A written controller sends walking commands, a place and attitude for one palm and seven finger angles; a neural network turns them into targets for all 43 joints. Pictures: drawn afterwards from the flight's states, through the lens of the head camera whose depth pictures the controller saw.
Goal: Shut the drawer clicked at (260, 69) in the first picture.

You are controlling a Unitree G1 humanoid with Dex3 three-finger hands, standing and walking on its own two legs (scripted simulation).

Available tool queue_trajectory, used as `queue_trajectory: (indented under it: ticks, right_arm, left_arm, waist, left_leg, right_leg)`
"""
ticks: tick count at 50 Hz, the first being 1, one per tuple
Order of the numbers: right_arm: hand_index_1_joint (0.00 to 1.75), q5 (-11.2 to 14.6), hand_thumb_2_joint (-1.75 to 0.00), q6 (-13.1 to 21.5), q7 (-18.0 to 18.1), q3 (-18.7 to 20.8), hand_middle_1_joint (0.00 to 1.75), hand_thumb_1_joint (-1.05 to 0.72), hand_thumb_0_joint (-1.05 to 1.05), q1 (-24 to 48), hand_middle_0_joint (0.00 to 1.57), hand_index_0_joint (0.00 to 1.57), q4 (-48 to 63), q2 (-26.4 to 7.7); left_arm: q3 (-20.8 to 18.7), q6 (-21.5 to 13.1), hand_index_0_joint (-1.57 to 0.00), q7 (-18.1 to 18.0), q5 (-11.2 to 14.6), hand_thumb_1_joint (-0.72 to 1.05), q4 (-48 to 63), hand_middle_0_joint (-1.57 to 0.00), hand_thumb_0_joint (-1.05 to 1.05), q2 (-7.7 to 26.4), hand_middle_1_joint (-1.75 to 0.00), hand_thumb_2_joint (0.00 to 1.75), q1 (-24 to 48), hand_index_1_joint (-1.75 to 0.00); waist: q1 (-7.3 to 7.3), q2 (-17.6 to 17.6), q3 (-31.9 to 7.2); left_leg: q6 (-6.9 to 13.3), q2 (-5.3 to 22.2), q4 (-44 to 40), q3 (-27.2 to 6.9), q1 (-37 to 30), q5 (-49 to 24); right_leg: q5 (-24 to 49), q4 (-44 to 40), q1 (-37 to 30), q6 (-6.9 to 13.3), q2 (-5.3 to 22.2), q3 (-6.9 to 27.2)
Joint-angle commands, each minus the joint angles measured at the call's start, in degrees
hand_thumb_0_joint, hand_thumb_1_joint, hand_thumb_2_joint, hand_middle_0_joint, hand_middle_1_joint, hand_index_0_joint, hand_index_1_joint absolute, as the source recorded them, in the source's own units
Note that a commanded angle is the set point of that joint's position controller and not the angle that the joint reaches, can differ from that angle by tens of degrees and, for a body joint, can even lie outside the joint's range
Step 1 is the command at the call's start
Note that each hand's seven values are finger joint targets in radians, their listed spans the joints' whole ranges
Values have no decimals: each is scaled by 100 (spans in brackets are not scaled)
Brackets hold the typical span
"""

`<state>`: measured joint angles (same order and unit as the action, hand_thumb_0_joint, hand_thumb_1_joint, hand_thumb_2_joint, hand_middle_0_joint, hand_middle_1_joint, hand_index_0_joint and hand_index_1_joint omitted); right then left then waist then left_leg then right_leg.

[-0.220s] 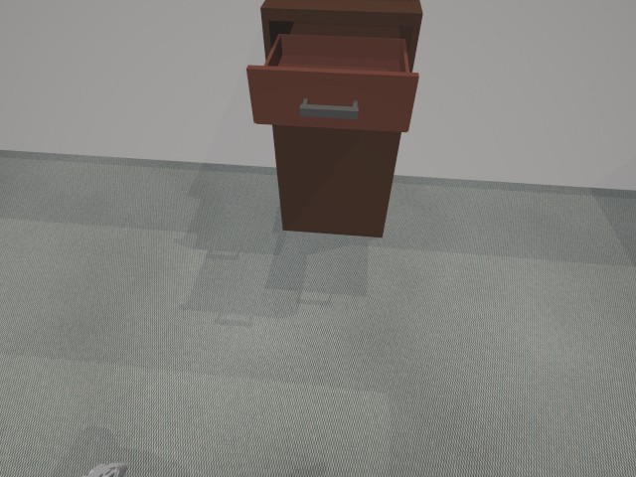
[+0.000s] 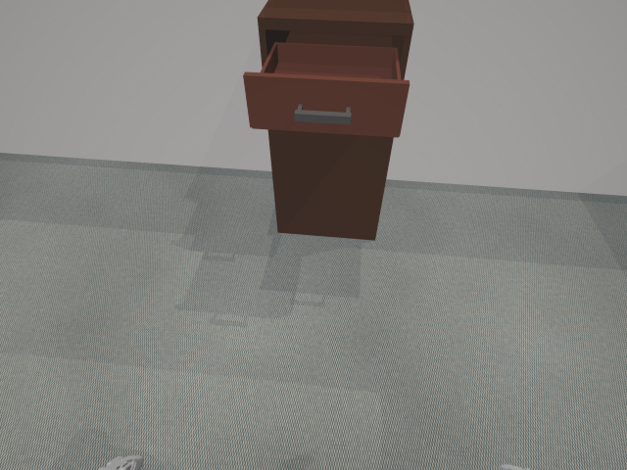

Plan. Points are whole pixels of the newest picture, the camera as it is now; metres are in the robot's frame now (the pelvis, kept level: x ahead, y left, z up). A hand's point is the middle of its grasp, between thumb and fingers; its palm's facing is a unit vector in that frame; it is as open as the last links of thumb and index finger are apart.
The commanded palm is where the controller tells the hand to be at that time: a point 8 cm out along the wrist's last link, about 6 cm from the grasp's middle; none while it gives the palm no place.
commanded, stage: stand and wait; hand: left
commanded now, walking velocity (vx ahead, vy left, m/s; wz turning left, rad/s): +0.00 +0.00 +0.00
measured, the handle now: (323, 113) +0.89 +0.03 +0.01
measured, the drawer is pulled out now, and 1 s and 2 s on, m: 0.30 0.30 0.30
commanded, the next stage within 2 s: look at it before walking up in 0.60 s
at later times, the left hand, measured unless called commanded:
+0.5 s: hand out of the picture +0.06 +0.24 -0.15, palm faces -0.03 -0.94 -0.34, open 7.4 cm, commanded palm none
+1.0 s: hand out of the picture +0.06 +0.24 -0.15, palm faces -0.02 -0.94 -0.33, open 7.3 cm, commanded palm none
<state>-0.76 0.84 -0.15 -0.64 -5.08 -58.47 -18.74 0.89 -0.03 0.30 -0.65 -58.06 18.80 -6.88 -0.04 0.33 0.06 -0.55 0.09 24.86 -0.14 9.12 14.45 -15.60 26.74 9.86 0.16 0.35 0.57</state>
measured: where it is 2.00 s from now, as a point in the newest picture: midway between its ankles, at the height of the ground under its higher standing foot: outside the picture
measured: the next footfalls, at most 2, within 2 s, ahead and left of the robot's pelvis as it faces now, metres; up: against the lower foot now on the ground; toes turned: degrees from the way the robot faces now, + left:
none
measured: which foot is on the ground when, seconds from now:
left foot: down 0.00-1.00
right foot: down 0.00-1.00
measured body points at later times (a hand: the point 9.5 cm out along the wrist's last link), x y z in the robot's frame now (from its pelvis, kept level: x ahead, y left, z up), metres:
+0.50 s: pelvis -0.01 -0.01 +0.00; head -0.01 -0.01 +0.45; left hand +0.06 +0.29 -0.13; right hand +0.06 -0.30 -0.13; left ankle -0.01 +0.13 -0.74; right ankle -0.01 -0.12 -0.74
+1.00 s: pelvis -0.01 +0.00 +0.01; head -0.01 -0.01 +0.45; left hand +0.06 +0.29 -0.13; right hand +0.06 -0.30 -0.13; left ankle -0.01 +0.13 -0.74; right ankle -0.01 -0.12 -0.74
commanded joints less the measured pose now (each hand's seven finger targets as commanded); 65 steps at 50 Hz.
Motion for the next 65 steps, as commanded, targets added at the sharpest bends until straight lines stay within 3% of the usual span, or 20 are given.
queue_trajectory:
  ticks: [1, 35, 65]
  right_arm:
    - [30, -14, -90, 138, 111, 303, 30, -90, 0, 221, 20, 20, 311, -1148]
    - [30, 15, -90, 137, 108, 252, 30, -90, 0, -25, 20, 20, -175, -1158]
    - [30, 26, -90, 141, 113, 234, 30, -90, 0, -34, 20, 20, -231, -1146]
  left_arm:
    - [-309, -161, -20, -100, -3, 90, 344, -20, 0, 1257, -30, 90, 191, -30]
    - [-304, -163, -20, -90, -2, 90, -70, -20, 0, 1211, -30, 90, 84, -30]
    - [-299, -189, -20, -97, 0, 90, -116, -20, 0, 1187, -30, 90, -42, -30]
  waist:
    - [5, -68, -290]
    - [15, -53, -67]
    - [14, -29, -159]
  left_leg:
    - [238, 589, -379, -426, -116, -1208]
    - [185, 662, -747, -508, -85, -795]
    - [169, 685, -775, -511, -243, -1076]
  right_leg:
    - [1357, -457, -12, 210, 604, 582]
    - [760, -857, -7, 168, 584, 652]
    - [1108, -927, -143, 146, 612, 617]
